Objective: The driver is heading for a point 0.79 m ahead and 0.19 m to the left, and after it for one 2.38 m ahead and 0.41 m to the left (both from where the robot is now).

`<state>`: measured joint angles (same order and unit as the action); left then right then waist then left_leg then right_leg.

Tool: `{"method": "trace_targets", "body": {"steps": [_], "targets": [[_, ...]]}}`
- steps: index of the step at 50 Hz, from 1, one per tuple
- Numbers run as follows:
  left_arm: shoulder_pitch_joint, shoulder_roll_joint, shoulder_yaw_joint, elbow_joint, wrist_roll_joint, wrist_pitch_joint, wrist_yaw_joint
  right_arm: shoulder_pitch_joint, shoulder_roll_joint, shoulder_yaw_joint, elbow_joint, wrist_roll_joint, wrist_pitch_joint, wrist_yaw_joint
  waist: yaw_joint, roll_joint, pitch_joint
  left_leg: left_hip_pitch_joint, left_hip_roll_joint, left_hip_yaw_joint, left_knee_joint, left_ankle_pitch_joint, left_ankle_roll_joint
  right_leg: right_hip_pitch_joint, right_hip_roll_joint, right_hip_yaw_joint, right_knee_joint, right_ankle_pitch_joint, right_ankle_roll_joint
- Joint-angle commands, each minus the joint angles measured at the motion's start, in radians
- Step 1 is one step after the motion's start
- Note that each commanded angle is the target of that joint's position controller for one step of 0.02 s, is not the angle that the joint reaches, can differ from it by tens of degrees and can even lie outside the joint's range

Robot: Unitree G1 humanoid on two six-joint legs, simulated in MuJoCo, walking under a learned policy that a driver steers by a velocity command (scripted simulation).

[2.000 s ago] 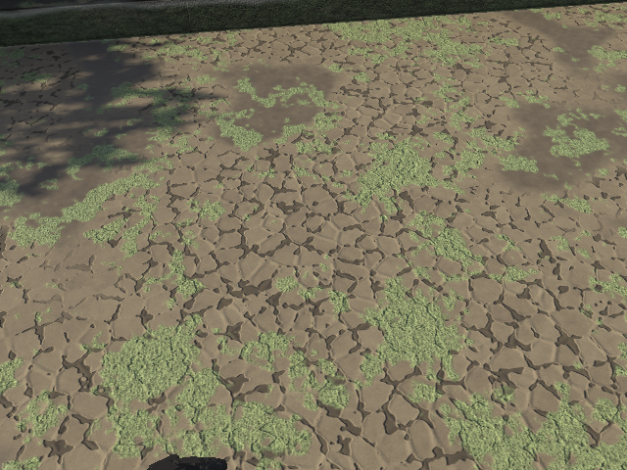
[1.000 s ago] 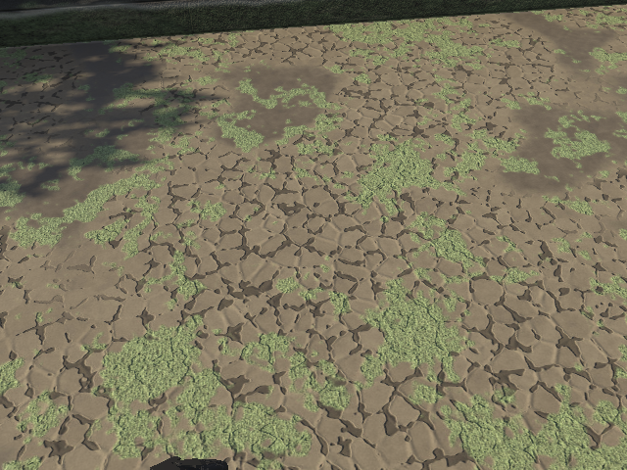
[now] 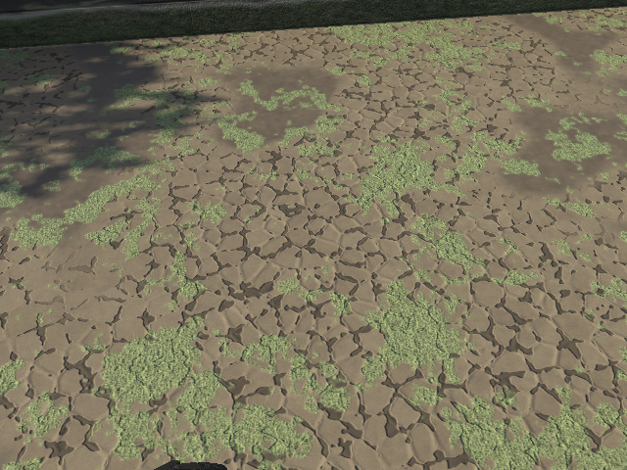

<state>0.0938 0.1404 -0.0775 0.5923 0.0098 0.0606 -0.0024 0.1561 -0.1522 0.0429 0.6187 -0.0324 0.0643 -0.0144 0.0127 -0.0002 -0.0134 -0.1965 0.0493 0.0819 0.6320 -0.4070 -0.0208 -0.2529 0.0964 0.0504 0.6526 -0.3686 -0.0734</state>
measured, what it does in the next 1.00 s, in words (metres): stands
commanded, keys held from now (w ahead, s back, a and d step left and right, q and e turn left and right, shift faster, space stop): w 1.00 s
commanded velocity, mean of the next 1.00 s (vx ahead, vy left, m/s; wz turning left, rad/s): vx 0.50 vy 0.00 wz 0.00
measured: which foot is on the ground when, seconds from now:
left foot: down 0.00-1.00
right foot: down 0.00-1.00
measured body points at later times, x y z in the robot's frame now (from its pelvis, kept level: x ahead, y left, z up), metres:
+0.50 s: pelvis +0.00 +0.00 +0.00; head -0.01 +0.00 +0.45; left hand +0.20 +0.19 -0.07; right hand +0.18 -0.20 -0.09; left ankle -0.04 +0.13 -0.72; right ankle -0.01 -0.08 -0.72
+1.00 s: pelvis +0.00 +0.00 +0.00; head -0.01 +0.00 +0.45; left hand +0.20 +0.19 -0.07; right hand +0.18 -0.20 -0.09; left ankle -0.04 +0.13 -0.72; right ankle -0.01 -0.08 -0.72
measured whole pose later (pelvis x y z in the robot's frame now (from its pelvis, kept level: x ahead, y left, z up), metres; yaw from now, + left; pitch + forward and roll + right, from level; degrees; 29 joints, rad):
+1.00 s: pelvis +0.00 +0.00 +0.00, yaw +0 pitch -1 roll +0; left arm 0.10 0.14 -0.08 0.59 0.02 0.06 -0.01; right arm 0.15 -0.15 0.04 0.61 -0.03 0.07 -0.01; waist 0.01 0.00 -0.01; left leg -0.20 0.04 0.07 0.63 -0.41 -0.02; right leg -0.25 0.09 0.04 0.66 -0.37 -0.07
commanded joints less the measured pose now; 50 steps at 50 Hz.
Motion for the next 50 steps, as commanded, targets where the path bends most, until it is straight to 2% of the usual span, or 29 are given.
{"method": "trace_targets", "body": {"steps": [1,2,3,4,7,9,12,13,15,16,17,20,21,22,23,26,27,29,32,34,37,38,39,40,43,45,48,49,50], "targets": [[-0.141,0.055,0.015,-0.119,0.009,-0.019,-0.009,-0.109,-0.063,-0.015,-0.104,0.005,-0.009,-0.001,0.011,0.001,0.002,0.027,0.029,-0.055,-0.051,0.335,0.016,-0.071,-0.100,0.076,-0.100,0.433,-0.014],[-0.067,0.060,0.019,-0.086,-0.001,-0.016,0.003,-0.053,-0.072,-0.021,-0.081,-0.002,-0.018,-0.003,0.000,-0.004,-0.101,0.095,0.009,-0.038,-0.046,0.168,0.020,-0.042,-0.097,0.119,-0.134,0.301,-0.014],[-0.130,0.058,0.015,-0.113,0.011,-0.020,-0.010,-0.102,-0.059,-0.014,-0.105,0.004,-0.007,-0.002,0.009,-0.003,-0.007,0.033,0.029,-0.055,-0.045,0.351,0.016,-0.073,-0.097,0.069,-0.096,0.438,-0.012],[-0.062,0.060,0.019,-0.084,-0.001,-0.018,0.004,-0.046,-0.068,-0.020,-0.081,-0.003,-0.017,-0.003,-0.001,-0.008,-0.120,0.102,0.011,-0.039,-0.046,0.171,0.019,-0.035,-0.095,0.116,-0.132,0.300,-0.014],[-0.140,0.056,0.015,-0.119,0.009,-0.018,-0.009,-0.109,-0.061,-0.013,-0.104,0.005,-0.009,-0.001,0.012,-0.003,0.005,0.026,0.030,-0.057,-0.051,0.340,0.017,-0.075,-0.099,0.073,-0.098,0.430,-0.013],[-0.055,0.062,0.018,-0.080,0.000,-0.020,0.003,-0.043,-0.068,-0.021,-0.082,-0.002,-0.016,-0.003,-0.004,-0.008,-0.126,0.106,0.010,-0.039,-0.041,0.180,0.019,-0.033,-0.095,0.112,-0.129,0.308,-0.013],[-0.140,0.055,0.015,-0.119,0.009,-0.018,-0.008,-0.110,-0.063,-0.015,-0.104,0.005,-0.009,-0.001,0.011,-0.001,0.002,0.026,0.027,-0.057,-0.050,0.335,0.016,-0.071,-0.101,0.074,-0.100,0.433,-0.014],[-0.066,0.059,0.019,-0.086,-0.001,-0.016,0.004,-0.053,-0.072,-0.021,-0.081,-0.002,-0.017,-0.003,0.000,-0.005,-0.101,0.094,0.008,-0.041,-0.046,0.168,0.020,-0.042,-0.098,0.117,-0.134,0.299,-0.014],[-0.134,0.057,0.015,-0.117,0.010,-0.019,-0.009,-0.105,-0.060,-0.013,-0.105,0.003,-0.008,-0.001,0.012,-0.004,-0.002,0.029,0.029,-0.059,-0.050,0.344,0.016,-0.073,-0.098,0.070,-0.098,0.428,-0.012],[-0.103,0.049,0.015,-0.108,0.018,-0.024,-0.011,-0.097,-0.069,-0.018,-0.100,0.000,-0.006,-0.001,0.021,0.013,-0.061,0.058,0.032,-0.062,-0.037,0.369,0.020,-0.049,-0.097,0.066,-0.088,0.445,-0.011],[-0.054,0.061,0.019,-0.079,-0.001,-0.021,0.004,-0.043,-0.071,-0.022,-0.081,-0.001,-0.017,-0.003,-0.005,-0.006,-0.131,0.108,0.007,-0.041,-0.041,0.179,0.019,-0.027,-0.097,0.111,-0.129,0.310,-0.014],[-0.103,0.063,0.019,-0.095,-0.004,-0.011,0.006,-0.063,-0.063,-0.016,-0.084,0.000,-0.020,-0.001,-0.009,-0.020,-0.041,0.061,0.005,-0.041,-0.060,0.142,0.020,-0.061,-0.104,0.126,-0.147,0.274,-0.018],[-0.136,0.056,0.015,-0.118,0.008,-0.016,-0.009,-0.113,-0.062,-0.014,-0.106,0.005,-0.008,-0.001,0.013,-0.001,0.012,0.022,0.026,-0.060,-0.050,0.337,0.017,-0.079,-0.101,0.071,-0.102,0.425,-0.012],[-0.102,0.050,0.015,-0.108,0.017,-0.022,-0.012,-0.102,-0.069,-0.017,-0.101,0.000,-0.005,-0.001,0.022,0.012,-0.048,0.053,0.031,-0.064,-0.037,0.368,0.020,-0.059,-0.097,0.065,-0.090,0.438,-0.010],[-0.052,0.061,0.018,-0.079,0.001,-0.021,0.003,-0.042,-0.068,-0.021,-0.081,-0.002,-0.016,-0.002,-0.004,-0.007,-0.130,0.108,0.009,-0.044,-0.042,0.183,0.020,-0.030,-0.096,0.109,-0.129,0.302,-0.013],[-0.102,0.063,0.019,-0.095,-0.004,-0.012,0.006,-0.063,-0.064,-0.016,-0.083,0.000,-0.021,-0.001,-0.008,-0.019,-0.041,0.062,0.005,-0.043,-0.061,0.146,0.021,-0.059,-0.103,0.124,-0.146,0.273,-0.018],[-0.135,0.056,0.015,-0.118,0.009,-0.017,-0.009,-0.112,-0.063,-0.014,-0.105,0.005,-0.009,-0.001,0.013,0.001,0.012,0.022,0.026,-0.062,-0.051,0.341,0.018,-0.078,-0.101,0.070,-0.101,0.424,-0.012],[-0.051,0.061,0.019,-0.079,0.001,-0.021,0.003,-0.043,-0.068,-0.020,-0.081,-0.001,-0.017,-0.002,-0.004,-0.006,-0.130,0.108,0.009,-0.045,-0.042,0.188,0.020,-0.029,-0.096,0.106,-0.127,0.302,-0.013],[-0.137,0.054,0.015,-0.118,0.010,-0.019,-0.008,-0.110,-0.064,-0.014,-0.104,0.005,-0.009,-0.001,0.012,0.000,0.002,0.025,0.025,-0.063,-0.051,0.342,0.018,-0.069,-0.102,0.069,-0.098,0.431,-0.013],[-0.053,0.061,0.018,-0.079,0.000,-0.020,0.004,-0.046,-0.067,-0.020,-0.082,-0.001,-0.015,-0.003,-0.004,-0.008,-0.125,0.105,0.006,-0.045,-0.041,0.182,0.020,-0.032,-0.098,0.107,-0.128,0.305,-0.013],[-0.101,0.063,0.019,-0.094,-0.004,-0.012,0.006,-0.063,-0.064,-0.016,-0.083,0.000,-0.020,-0.001,-0.009,-0.021,-0.042,0.061,0.003,-0.046,-0.060,0.146,0.021,-0.059,-0.105,0.122,-0.146,0.272,-0.018],[-0.134,0.055,0.015,-0.118,0.009,-0.017,-0.008,-0.113,-0.063,-0.013,-0.105,0.005,-0.008,-0.001,0.013,-0.001,0.012,0.022,0.024,-0.065,-0.050,0.341,0.018,-0.078,-0.102,0.068,-0.101,0.423,-0.012],[-0.100,0.050,0.015,-0.108,0.018,-0.022,-0.011,-0.102,-0.069,-0.017,-0.101,0.000,-0.005,-0.001,0.022,0.012,-0.048,0.052,0.029,-0.068,-0.038,0.372,0.021,-0.057,-0.098,0.061,-0.089,0.437,-0.010],[-0.050,0.061,0.019,-0.079,0.001,-0.021,0.004,-0.044,-0.068,-0.020,-0.081,-0.001,-0.016,-0.002,-0.004,-0.006,-0.129,0.107,0.007,-0.048,-0.042,0.188,0.021,-0.029,-0.097,0.104,-0.128,0.300,-0.013],[-0.137,0.054,0.015,-0.118,0.010,-0.019,-0.008,-0.112,-0.064,-0.014,-0.104,0.005,-0.009,-0.001,0.012,0.000,0.002,0.024,0.024,-0.066,-0.051,0.342,0.019,-0.069,-0.103,0.067,-0.098,0.428,-0.013],[-0.052,0.060,0.018,-0.079,0.000,-0.020,0.004,-0.048,-0.067,-0.020,-0.082,-0.001,-0.015,-0.002,-0.004,-0.008,-0.125,0.104,0.005,-0.048,-0.041,0.182,0.020,-0.032,-0.099,0.104,-0.128,0.301,-0.012],[-0.099,0.063,0.019,-0.094,-0.004,-0.012,0.006,-0.065,-0.063,-0.015,-0.083,0.000,-0.020,-0.001,-0.009,-0.020,-0.041,0.060,0.002,-0.048,-0.060,0.146,0.022,-0.059,-0.106,0.120,-0.146,0.268,-0.018],[-0.133,0.055,0.015,-0.118,0.009,-0.017,-0.008,-0.114,-0.063,-0.013,-0.105,0.005,-0.008,-0.001,0.013,-0.001,0.012,0.020,0.023,-0.067,-0.050,0.341,0.019,-0.077,-0.103,0.066,-0.101,0.420,-0.012],[-0.099,0.049,0.015,-0.108,0.018,-0.022,-0.011,-0.104,-0.069,-0.017,-0.101,0.000,-0.005,-0.001,0.022,0.012,-0.048,0.050,0.028,-0.071,-0.038,0.373,0.022,-0.056,-0.099,0.059,-0.089,0.434,-0.010]]}}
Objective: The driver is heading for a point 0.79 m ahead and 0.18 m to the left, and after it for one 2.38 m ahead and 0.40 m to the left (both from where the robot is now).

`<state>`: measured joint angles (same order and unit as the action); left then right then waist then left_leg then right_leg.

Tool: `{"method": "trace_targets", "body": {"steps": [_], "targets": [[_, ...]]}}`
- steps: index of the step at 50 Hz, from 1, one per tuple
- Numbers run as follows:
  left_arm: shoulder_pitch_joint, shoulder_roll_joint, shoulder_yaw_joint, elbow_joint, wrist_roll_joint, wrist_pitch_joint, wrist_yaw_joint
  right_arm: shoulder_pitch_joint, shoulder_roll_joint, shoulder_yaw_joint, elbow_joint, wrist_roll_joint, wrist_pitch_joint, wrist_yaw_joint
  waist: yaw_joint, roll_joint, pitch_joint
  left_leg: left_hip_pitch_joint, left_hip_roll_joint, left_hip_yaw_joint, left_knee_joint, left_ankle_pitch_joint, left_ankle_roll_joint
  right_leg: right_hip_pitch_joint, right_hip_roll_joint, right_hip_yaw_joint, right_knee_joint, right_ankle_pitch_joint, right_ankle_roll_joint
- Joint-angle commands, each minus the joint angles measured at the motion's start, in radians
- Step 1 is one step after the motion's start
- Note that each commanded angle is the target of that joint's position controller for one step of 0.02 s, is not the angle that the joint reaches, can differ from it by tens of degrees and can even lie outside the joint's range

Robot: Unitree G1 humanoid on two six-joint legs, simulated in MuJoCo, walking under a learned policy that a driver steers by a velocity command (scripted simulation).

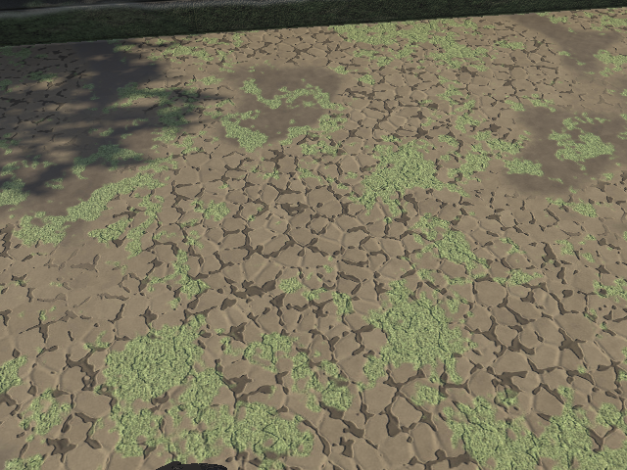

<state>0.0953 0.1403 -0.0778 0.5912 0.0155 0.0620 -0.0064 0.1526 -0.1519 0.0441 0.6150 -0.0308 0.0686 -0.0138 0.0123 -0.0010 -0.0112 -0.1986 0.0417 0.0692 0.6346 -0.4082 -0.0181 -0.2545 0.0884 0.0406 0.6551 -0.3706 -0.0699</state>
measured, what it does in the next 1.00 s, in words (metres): stands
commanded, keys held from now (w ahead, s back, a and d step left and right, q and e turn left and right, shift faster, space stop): w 0.74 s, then no key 0.26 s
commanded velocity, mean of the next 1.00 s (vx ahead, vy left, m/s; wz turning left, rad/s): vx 0.45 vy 0.00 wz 0.00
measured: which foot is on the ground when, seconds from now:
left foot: down 0.00-1.00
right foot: down 0.00-1.00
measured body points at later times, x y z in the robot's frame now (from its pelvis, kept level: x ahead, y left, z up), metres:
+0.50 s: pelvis +0.00 +0.00 +0.00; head -0.01 +0.00 +0.45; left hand +0.20 +0.19 -0.07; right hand +0.18 -0.20 -0.09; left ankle -0.04 +0.13 -0.72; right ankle -0.01 -0.08 -0.72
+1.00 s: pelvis +0.00 +0.00 +0.02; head +0.00 +0.00 +0.47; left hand +0.18 +0.18 -0.08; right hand +0.17 -0.19 -0.09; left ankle -0.04 +0.13 -0.72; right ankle -0.01 -0.08 -0.72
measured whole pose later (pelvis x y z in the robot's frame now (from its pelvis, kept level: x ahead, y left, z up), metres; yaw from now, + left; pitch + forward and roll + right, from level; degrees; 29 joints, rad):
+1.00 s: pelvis +0.00 +0.00 +0.02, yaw +1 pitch -1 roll +0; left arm 0.13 0.12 -0.09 0.64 0.02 0.04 -0.02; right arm 0.17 -0.14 0.05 0.66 -0.03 0.08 -0.01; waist 0.02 0.00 -0.01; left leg -0.12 0.03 0.04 0.45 -0.31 -0.02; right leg -0.17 0.08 0.03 0.46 -0.27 -0.07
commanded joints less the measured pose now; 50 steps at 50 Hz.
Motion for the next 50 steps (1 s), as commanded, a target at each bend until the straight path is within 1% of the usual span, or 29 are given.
{"method": "trace_targets", "body": {"steps": [1,4,5,7,8,9,12,13,14,15,17,18,19,21,22,23,26,27,28,29,32,33,35,36,37,39,40,43,50], "targets": [[-0.050,0.060,0.019,-0.077,-0.005,-0.023,0.008,-0.042,-0.068,-0.021,-0.077,-0.003,-0.020,-0.003,-0.004,-0.005,-0.131,0.108,0.014,-0.038,-0.045,0.189,0.019,-0.027,-0.090,0.112,-0.130,0.298,-0.016],[-0.137,0.054,0.015,-0.116,0.004,-0.021,-0.004,-0.110,-0.064,-0.015,-0.100,0.003,-0.013,-0.001,0.012,0.001,0.001,0.025,0.030,-0.056,-0.053,0.344,0.017,-0.067,-0.096,0.075,-0.101,0.428,-0.016],[-0.062,0.059,0.019,-0.084,-0.006,-0.018,0.008,-0.054,-0.072,-0.021,-0.077,-0.002,-0.021,-0.003,0.001,-0.002,-0.102,0.093,0.011,-0.039,-0.050,0.176,0.020,-0.038,-0.093,0.116,-0.135,0.292,-0.017],[-0.131,0.055,0.016,-0.115,0.005,-0.021,-0.004,-0.106,-0.060,-0.013,-0.101,0.002,-0.012,-0.002,0.013,-0.003,-0.003,0.027,0.032,-0.057,-0.053,0.353,0.016,-0.069,-0.093,0.071,-0.099,0.423,-0.014],[-0.099,0.048,0.015,-0.106,0.013,-0.026,-0.007,-0.098,-0.070,-0.018,-0.096,-0.001,-0.010,-0.002,0.022,0.013,-0.063,0.056,0.034,-0.061,-0.040,0.377,0.020,-0.044,-0.092,0.067,-0.089,0.441,-0.014],[-0.050,0.060,0.019,-0.078,-0.005,-0.024,0.008,-0.044,-0.071,-0.022,-0.077,-0.002,-0.021,-0.003,-0.003,-0.004,-0.133,0.108,0.010,-0.038,-0.044,0.187,0.019,-0.023,-0.093,0.111,-0.129,0.303,-0.016],[-0.099,0.063,0.020,-0.093,-0.009,-0.014,0.011,-0.063,-0.063,-0.016,-0.079,-0.002,-0.024,-0.002,-0.008,-0.019,-0.042,0.060,0.008,-0.039,-0.063,0.149,0.020,-0.056,-0.099,0.126,-0.148,0.269,-0.021],[-0.133,0.055,0.015,-0.117,0.003,-0.018,-0.004,-0.112,-0.063,-0.014,-0.101,0.004,-0.012,-0.001,0.013,-0.001,0.010,0.021,0.029,-0.058,-0.052,0.344,0.017,-0.075,-0.096,0.072,-0.102,0.421,-0.015],[-0.099,0.049,0.015,-0.107,0.012,-0.024,-0.007,-0.101,-0.070,-0.018,-0.097,-0.001,-0.009,-0.001,0.023,0.012,-0.050,0.051,0.033,-0.062,-0.040,0.376,0.020,-0.054,-0.093,0.066,-0.091,0.435,-0.013],[-0.048,0.060,0.019,-0.077,-0.004,-0.023,0.008,-0.043,-0.068,-0.021,-0.077,-0.003,-0.020,-0.003,-0.003,-0.005,-0.132,0.107,0.012,-0.042,-0.045,0.191,0.019,-0.026,-0.092,0.108,-0.129,0.296,-0.015],[-0.094,0.064,0.020,-0.091,-0.009,-0.017,0.011,-0.059,-0.061,-0.015,-0.079,-0.002,-0.024,-0.002,-0.009,-0.022,-0.058,0.067,0.009,-0.040,-0.063,0.153,0.019,-0.050,-0.097,0.122,-0.145,0.270,-0.020],[-0.135,0.054,0.015,-0.116,0.004,-0.021,-0.004,-0.111,-0.064,-0.015,-0.100,0.003,-0.013,-0.001,0.012,0.000,0.001,0.024,0.028,-0.060,-0.053,0.346,0.017,-0.066,-0.097,0.072,-0.100,0.426,-0.016],[-0.060,0.059,0.019,-0.084,-0.005,-0.019,0.008,-0.055,-0.072,-0.020,-0.077,-0.002,-0.021,-0.003,0.001,-0.003,-0.102,0.092,0.010,-0.042,-0.050,0.178,0.021,-0.037,-0.095,0.113,-0.134,0.289,-0.016],[-0.129,0.055,0.016,-0.115,0.006,-0.021,-0.004,-0.107,-0.061,-0.013,-0.101,0.002,-0.012,-0.001,0.013,-0.003,-0.003,0.026,0.030,-0.061,-0.052,0.355,0.017,-0.069,-0.094,0.069,-0.099,0.422,-0.014],[-0.098,0.048,0.016,-0.106,0.013,-0.027,-0.006,-0.099,-0.070,-0.018,-0.095,-0.001,-0.010,-0.001,0.022,0.013,-0.063,0.055,0.033,-0.064,-0.040,0.379,0.021,-0.043,-0.094,0.064,-0.088,0.439,-0.013],[-0.048,0.060,0.019,-0.077,-0.005,-0.024,0.008,-0.045,-0.071,-0.022,-0.077,-0.002,-0.020,-0.003,-0.003,-0.004,-0.133,0.107,0.009,-0.042,-0.044,0.188,0.019,-0.023,-0.094,0.107,-0.129,0.301,-0.016],[-0.097,0.063,0.020,-0.093,-0.009,-0.014,0.011,-0.065,-0.063,-0.015,-0.079,-0.001,-0.023,-0.001,-0.008,-0.019,-0.042,0.060,0.006,-0.043,-0.063,0.151,0.021,-0.056,-0.100,0.122,-0.147,0.267,-0.020],[-0.132,0.054,0.015,-0.116,0.003,-0.018,-0.004,-0.114,-0.064,-0.013,-0.101,0.004,-0.012,-0.001,0.014,-0.001,0.011,0.020,0.027,-0.062,-0.052,0.346,0.017,-0.075,-0.097,0.070,-0.102,0.419,-0.014],[-0.097,0.049,0.015,-0.107,0.012,-0.024,-0.007,-0.103,-0.070,-0.017,-0.097,-0.001,-0.009,-0.001,0.023,0.012,-0.050,0.050,0.032,-0.066,-0.040,0.378,0.021,-0.053,-0.094,0.063,-0.090,0.433,-0.013],[-0.046,0.060,0.019,-0.077,-0.004,-0.023,0.008,-0.044,-0.068,-0.020,-0.076,-0.002,-0.020,-0.003,-0.003,-0.005,-0.132,0.107,0.010,-0.045,-0.045,0.193,0.020,-0.025,-0.093,0.105,-0.129,0.293,-0.015],[-0.133,0.054,0.015,-0.116,0.004,-0.021,-0.003,-0.113,-0.064,-0.014,-0.100,0.003,-0.013,-0.001,0.012,0.000,0.001,0.023,0.026,-0.063,-0.053,0.348,0.018,-0.066,-0.098,0.069,-0.100,0.424,-0.016],[-0.058,0.059,0.019,-0.083,-0.005,-0.019,0.008,-0.056,-0.072,-0.020,-0.076,-0.002,-0.021,-0.003,0.001,-0.002,-0.102,0.091,0.008,-0.046,-0.050,0.180,0.022,-0.036,-0.096,0.109,-0.134,0.287,-0.016],[-0.127,0.055,0.016,-0.115,0.006,-0.021,-0.004,-0.109,-0.061,-0.012,-0.100,0.002,-0.012,-0.001,0.013,-0.004,-0.003,0.025,0.028,-0.065,-0.052,0.357,0.018,-0.068,-0.095,0.066,-0.098,0.420,-0.014],[-0.096,0.048,0.016,-0.106,0.013,-0.027,-0.006,-0.100,-0.070,-0.018,-0.095,-0.001,-0.010,-0.001,0.022,0.013,-0.063,0.054,0.031,-0.068,-0.040,0.382,0.022,-0.042,-0.095,0.062,-0.087,0.438,-0.013],[-0.045,0.060,0.019,-0.077,-0.005,-0.024,0.008,-0.047,-0.071,-0.021,-0.076,-0.002,-0.020,-0.003,-0.003,-0.003,-0.133,0.107,0.007,-0.046,-0.043,0.191,0.020,-0.022,-0.095,0.104,-0.128,0.298,-0.015],[-0.074,0.057,0.017,-0.082,-0.009,-0.018,0.012,-0.044,-0.059,-0.012,-0.070,-0.003,-0.022,-0.001,-0.010,-0.021,-0.054,0.069,0.010,-0.054,-0.085,0.124,0.022,-0.049,-0.106,0.127,-0.161,0.252,-0.021],[-0.112,0.047,0.012,-0.105,0.005,-0.022,-0.003,-0.097,-0.061,-0.010,-0.092,0.001,-0.011,0.000,0.011,-0.004,0.017,0.019,0.030,-0.076,-0.082,0.307,0.021,-0.063,-0.106,0.084,-0.127,0.403,-0.018],[-0.060,0.030,0.003,-0.073,0.013,-0.032,-0.010,-0.067,-0.050,-0.005,-0.075,-0.008,-0.005,0.001,0.014,-0.006,-0.053,0.069,0.043,-0.091,-0.134,0.301,0.013,-0.012,-0.123,0.106,-0.187,0.417,-0.010],[-0.013,0.063,0.018,-0.010,0.003,-0.041,-0.015,-0.016,-0.084,-0.020,-0.018,0.000,-0.004,0.005,0.002,-0.009,-0.044,0.144,0.060,-0.126,-0.276,0.324,0.016,0.074,-0.158,0.135,-0.323,0.472,-0.012]]}}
